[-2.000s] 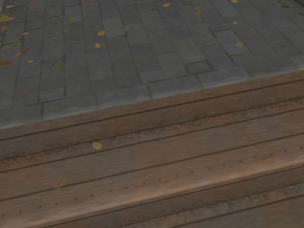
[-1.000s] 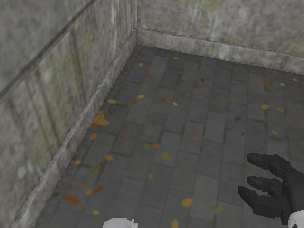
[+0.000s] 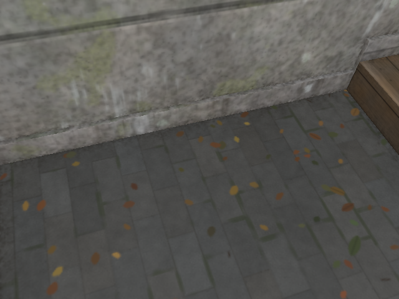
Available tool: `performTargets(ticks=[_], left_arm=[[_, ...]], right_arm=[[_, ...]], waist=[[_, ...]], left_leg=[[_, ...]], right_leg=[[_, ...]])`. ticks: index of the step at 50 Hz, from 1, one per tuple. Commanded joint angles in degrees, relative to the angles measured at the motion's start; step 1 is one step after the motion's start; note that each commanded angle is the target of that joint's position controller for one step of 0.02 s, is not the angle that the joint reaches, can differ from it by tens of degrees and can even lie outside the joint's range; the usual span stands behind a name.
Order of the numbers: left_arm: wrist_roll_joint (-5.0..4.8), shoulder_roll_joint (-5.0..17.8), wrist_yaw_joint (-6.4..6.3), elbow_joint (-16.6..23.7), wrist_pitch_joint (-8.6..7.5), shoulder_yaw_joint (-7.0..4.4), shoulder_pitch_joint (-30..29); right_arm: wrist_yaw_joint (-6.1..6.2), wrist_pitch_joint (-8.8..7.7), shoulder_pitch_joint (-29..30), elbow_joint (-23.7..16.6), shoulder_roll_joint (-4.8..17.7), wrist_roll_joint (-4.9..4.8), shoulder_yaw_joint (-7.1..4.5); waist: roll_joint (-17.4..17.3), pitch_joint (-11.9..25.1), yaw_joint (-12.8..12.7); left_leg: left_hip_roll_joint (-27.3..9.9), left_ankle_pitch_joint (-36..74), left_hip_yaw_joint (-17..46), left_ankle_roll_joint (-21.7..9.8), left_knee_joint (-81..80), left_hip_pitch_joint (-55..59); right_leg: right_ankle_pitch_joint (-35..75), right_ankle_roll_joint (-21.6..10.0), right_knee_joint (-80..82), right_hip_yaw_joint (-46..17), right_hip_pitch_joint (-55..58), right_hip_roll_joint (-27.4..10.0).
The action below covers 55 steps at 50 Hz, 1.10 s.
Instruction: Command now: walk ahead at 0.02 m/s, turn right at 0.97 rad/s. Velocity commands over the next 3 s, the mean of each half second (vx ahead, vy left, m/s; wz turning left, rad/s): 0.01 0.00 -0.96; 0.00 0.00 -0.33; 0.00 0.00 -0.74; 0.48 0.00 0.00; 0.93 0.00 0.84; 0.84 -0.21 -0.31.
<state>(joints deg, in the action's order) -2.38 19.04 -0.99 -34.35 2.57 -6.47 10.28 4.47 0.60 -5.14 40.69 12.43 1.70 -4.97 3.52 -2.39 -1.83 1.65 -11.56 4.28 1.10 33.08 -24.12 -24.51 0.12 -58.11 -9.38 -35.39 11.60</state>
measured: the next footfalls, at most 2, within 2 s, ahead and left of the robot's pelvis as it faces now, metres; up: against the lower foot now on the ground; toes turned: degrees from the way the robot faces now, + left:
right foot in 0.28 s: +0.01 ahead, -0.17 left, +0.00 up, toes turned -24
left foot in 0.64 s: +0.18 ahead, +0.01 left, +0.00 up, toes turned -34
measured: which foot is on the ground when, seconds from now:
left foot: down 0.00-0.28, up 0.30-0.62, down 0.64-1.00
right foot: up 0.00-0.26, down 0.28-1.00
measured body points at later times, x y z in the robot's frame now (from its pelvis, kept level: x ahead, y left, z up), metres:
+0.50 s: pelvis +0.02 -0.06 +0.01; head +0.05 -0.11 +0.46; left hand +0.30 +0.09 -0.07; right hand +0.02 -0.40 -0.10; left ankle +0.11 +0.08 -0.64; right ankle -0.03 -0.15 -0.72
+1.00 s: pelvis +0.10 -0.08 +0.01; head +0.12 -0.10 +0.46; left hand +0.37 +0.01 -0.10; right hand +0.05 -0.36 -0.10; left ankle +0.14 +0.03 -0.72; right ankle -0.02 -0.16 -0.72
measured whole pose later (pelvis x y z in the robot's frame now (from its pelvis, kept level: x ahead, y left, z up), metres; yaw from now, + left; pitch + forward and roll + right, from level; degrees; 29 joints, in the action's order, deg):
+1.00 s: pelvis +0.10 -0.08 +0.01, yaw -37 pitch +3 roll +1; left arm -1.0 12.2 0.1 -38.8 2.3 -3.3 9.8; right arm 1.9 -0.5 -11.2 40.1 11.2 0.1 -2.3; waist 1.6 0.4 2.3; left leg -0.1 -18.0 -3.5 -0.3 29.6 -14.4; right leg -21.4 -0.2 -32.1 -12.8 -12.9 3.8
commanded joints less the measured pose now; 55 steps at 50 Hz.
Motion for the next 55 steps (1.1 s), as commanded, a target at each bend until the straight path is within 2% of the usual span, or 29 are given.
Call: performTargets(ticks=[1, 2, 3, 5, 8, 10, 12, 13, 14, 15, 16, 17, 19, 23, 26, 29, 31, 32, 33, 34, 35, 37, 38, 40, 44, 47, 52, 54, 55], left_arm=[[0.82, 7.32, 0.05, 5.05, 1.05, -1.21, 7.92], [0.93, 5.94, 0.47, 5.13, 1.64, -0.44, 7.78], [-0.06, 4.44, 0.26, 6.04, 1.89, 0.07, 4.50], [0.03, -0.33, 0.72, 10.40, 1.71, 2.38, -4.12], [-0.85, -2.05, 2.20, 13.05, 1.61, 3.39, -6.75], [-1.15, -0.06, 2.58, 11.63, 1.72, 2.22, -3.03], [-0.61, 1.94, 2.10, 10.83, 1.42, 1.03, -0.71], [0.08, 3.05, 1.68, 9.80, 1.36, -0.06, 1.63], [0.20, 5.73, 1.51, 9.44, 1.36, -1.57, 4.12], [0.45, 15.58, 1.38, 9.78, 0.73, -3.14, 3.73], [3.00, 14.73, 2.49, 10.76, -0.33, -3.07, 5.00], [4.10, 12.50, 3.02, 9.59, -1.02, -2.71, 5.47], [0.10, 8.45, 1.80, 8.95, -0.22, -1.77, 0.16], [0.20, 4.18, 1.60, 9.10, 0.47, -0.40, -4.70], [0.51, 2.32, 0.73, 6.72, -0.38, 0.18, -2.44], [1.48, 2.55, 0.21, 5.40, -0.47, 0.61, -1.14], [1.01, 1.18, 0.24, 5.16, -1.01, 1.53, -3.38], [1.43, -1.30, 0.23, 4.88, -1.43, 2.28, -2.97], [2.07, -3.09, 0.39, 4.03, -1.53, 2.63, 0.59], [1.26, -2.47, 0.64, 4.52, -1.61, 2.62, 5.11], [1.20, -0.39, 0.49, 4.88, -1.58, 2.32, 2.80], [1.91, -1.88, 0.24, 3.89, -0.88, 2.83, -2.73], [3.05, -1.04, 0.44, 3.43, -0.49, 2.56, -3.00], [2.41, -1.68, 1.12, 2.92, -1.12, 2.54, -2.74], [2.27, -2.32, 1.13, -0.20, -1.73, 2.34, -0.92], [1.88, -1.40, 1.09, -0.67, -1.40, 1.88, -2.38], [0.10, -0.17, 0.52, 1.91, -0.17, 0.68, -4.68], [-0.79, -0.63, 0.83, 3.14, 1.59, 0.77, -5.82], [-0.87, 0.09, 1.09, 3.60, 2.06, 0.22, -5.61]], right_arm=[[1.62, -0.78, 7.47, -6.36, 5.45, -1.73, -1.25], [1.24, -0.98, 7.70, -6.52, 5.44, -2.91, -0.76], [1.35, -0.96, 6.83, -5.76, 6.24, -2.78, -0.91], [2.10, 0.25, 0.17, -2.98, 8.78, -2.80, -1.79], [1.78, 1.05, -1.57, -1.81, 12.64, -2.16, -2.34], [0.85, 0.43, -2.00, -2.73, 16.22, -1.76, -3.65], [0.32, 0.06, -1.31, -2.53, 15.06, -2.79, -3.59], [-0.01, -0.07, -3.17, -2.10, 13.74, -2.86, -3.52], [-0.54, -0.01, -6.95, -0.99, 11.49, -2.62, -3.26], [-0.81, -0.23, -8.51, -4.96, 8.18, 1.60, -2.40], [-0.23, -1.16, -0.78, -6.85, 8.96, 0.71, -2.57], [0.35, -1.70, 5.33, -7.73, 10.19, -2.23, -2.93], [0.91, -0.84, 2.90, -6.21, 7.94, -1.88, -1.89], [-0.56, 0.65, -0.80, -5.15, 9.34, -1.31, -1.66], [-1.42, 0.11, 0.40, -5.43, 5.18, -1.24, 0.49], [-1.51, -0.39, 0.60, -6.31, 6.39, -1.13, 0.47], [-1.76, -1.39, -4.06, -5.10, 5.27, -0.83, 0.69], [-2.05, -1.68, -6.72, -4.35, 5.59, 0.23, 0.65], [-2.32, -1.57, -9.52, -4.44, 8.78, 1.21, 0.10], [-1.99, -1.39, -6.58, -4.45, 8.93, 1.07, 0.52], [-1.86, -1.57, -0.98, -5.72, 5.42, 0.27, 1.51], [-1.49, -1.77, 2.23, -6.58, 3.47, -0.66, 2.27], [-1.64, -1.97, -0.58, -6.47, 4.44, -1.23, 1.91], [-2.01, -2.49, -5.00, -5.43, 7.01, -1.34, 1.09], [-2.83, -2.35, -6.38, -4.32, 4.25, -1.51, 1.55], [-2.92, -2.28, -6.08, -4.30, 5.34, -1.72, 1.01], [-0.29, -0.68, -10.12, -3.65, 8.21, -2.16, -1.46], [0.17, 0.01, -9.59, -3.77, 10.05, -1.62, -2.31], [0.18, 0.32, -9.01, -4.44, 9.40, -1.52, -1.97]], waist=[[-15.44, 8.15, -3.23], [-10.72, 7.33, -2.54], [-7.13, 5.01, -1.50], [-3.77, 4.36, 2.43], [-10.48, 6.72, 3.33], [-11.80, 9.54, 2.70], [-12.93, 9.25, 0.96], [-9.65, 10.31, 0.23], [-0.66, 8.74, -0.18], [23.37, 7.65, 3.53], [21.21, 18.14, -2.16], [11.17, 15.65, -4.08], [4.55, 11.09, -0.28], [2.96, 11.83, 3.64], [3.54, 10.83, 2.32], [6.50, 9.17, 2.07], [4.87, 10.31, 5.38], [2.59, 11.17, 6.00], [-5.19, 12.83, 4.67], [-17.91, 14.97, 0.34], [-19.17, 12.77, -0.32], [-11.52, 6.14, 0.94], [-6.67, 4.98, 3.22], [-2.36, 4.65, 4.14], [-3.05, 9.07, 4.10], [-1.62, 9.55, 4.71], [-7.69, 9.52, 6.26], [-13.52, 10.46, 6.09], [-12.19, 9.52, 6.12]], left_leg=[[-18.90, 0.08, 14.06, -11.20, -16.44, 6.29], [-16.34, 5.13, 9.53, -10.76, -15.46, 5.75], [-14.51, 6.68, 5.62, -10.48, -14.99, 6.07], [-14.27, 6.49, 2.80, -10.28, -13.66, 11.68], [-15.54, 10.24, -1.09, -11.28, -13.81, 11.71], [-17.87, 12.76, -3.28, -10.28, -11.96, 11.90], [-18.36, 13.01, -5.48, -7.43, -8.16, 12.99], [-16.85, 9.43, -8.80, -4.53, -2.87, 11.94], [-12.67, -1.62, -13.62, -0.50, 10.66, 4.14], [-4.38, -24.21, -17.10, 4.27, 32.52, -20.38], [-2.05, -26.20, -4.10, 3.07, 43.11, -24.40], [-2.02, -21.42, -0.63, 1.00, 46.98, -26.13], [-3.27, -11.55, 1.09, 0.91, 43.67, -27.82], [-2.74, -4.09, 0.98, 1.36, 33.47, -16.85], [-3.31, -3.88, -1.10, 0.44, 20.53, -10.27], [-1.48, -6.73, -3.80, -0.40, 12.12, -3.27], [-0.98, 0.15, -4.53, -1.67, 0.71, 8.46], [-2.72, 8.37, -3.24, -2.20, -0.92, 15.41], [-10.25, 22.14, 3.73, -4.91, -2.70, 22.36], [-18.52, 29.36, 13.24, -13.32, -6.12, 20.49], [-19.18, 21.63, 16.16, -15.19, -9.37, 13.91], [-9.12, 10.16, 4.72, -6.87, -7.00, 7.84], [-6.92, 6.98, 1.18, -4.71, -5.82, 9.57], [-5.94, 7.49, -0.81, -3.94, -4.76, 12.59], [-6.30, 19.18, -2.11, -4.60, -3.58, 19.03], [-6.19, 21.42, -3.22, -4.80, -4.28, 22.75], [-12.08, 26.49, -3.78, -8.40, -4.21, 25.67], [-22.02, 26.84, 3.53, -14.18, -8.17, 24.08], [-25.17, 25.88, 5.85, -16.49, -10.33, 22.98]], right_leg=[[-1.47, 3.41, -33.12, 2.60, -4.23, -11.45], [0.99, 3.71, -33.35, 3.92, -4.16, -11.65], [3.37, 4.14, -28.48, 5.45, -5.13, -12.21], [7.32, 4.40, -15.63, 7.82, -8.79, -14.91], [-0.67, 4.66, 0.04, 9.40, -0.43, -17.30], [-0.84, 4.35, 7.05, 12.36, 7.54, -15.76], [6.18, 1.89, 17.90, 13.45, 12.12, -15.28], [7.86, -0.21, 24.73, 13.08, 17.90, -13.41], [14.71, -3.51, 31.49, 4.87, 25.64, -14.81], [48.66, -9.91, 27.44, -16.41, 36.33, -27.73], [44.07, -19.36, 33.16, -26.82, 35.12, -32.34], [37.05, -18.40, 34.41, -22.88, 34.74, -29.58], [32.86, -13.29, 32.82, -16.65, 32.48, -23.95], [27.85, -11.99, 31.60, -12.92, 23.39, -19.79], [27.22, -11.43, 30.66, -11.71, 19.31, -18.76], [25.61, -11.12, 30.90, -12.70, 15.73, -17.29], [20.77, -8.50, 29.87, -12.94, 12.36, -15.59], [16.47, -5.65, 27.60, -10.87, 10.18, -12.80], [5.45, -1.37, 19.63, -6.64, 6.33, -7.42], [-7.31, 1.96, 14.57, -4.05, 7.95, -6.41], [-5.64, 3.07, 16.51, -2.36, 11.86, -10.46], [7.62, 1.75, 27.89, -1.84, 16.56, -10.77], [9.78, 0.62, 28.27, -3.25, 15.03, -10.32], [14.46, -0.90, 29.54, -3.74, 15.00, -10.62], [22.20, -0.54, 30.81, -3.75, 18.11, -11.55], [26.51, -0.64, 30.46, -4.20, 17.83, -11.44], [19.84, -0.01, 19.05, -2.03, 10.41, -9.13], [-6.54, 0.65, 6.09, 2.49, 6.93, -8.91], [-13.09, 1.41, -0.85, 3.55, 3.94, -11.17]])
